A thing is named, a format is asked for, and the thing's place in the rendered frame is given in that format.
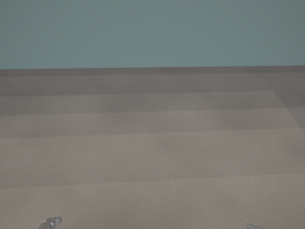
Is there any left robot hand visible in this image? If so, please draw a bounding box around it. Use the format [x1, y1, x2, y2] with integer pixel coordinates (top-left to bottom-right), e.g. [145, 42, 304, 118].
[36, 217, 62, 229]

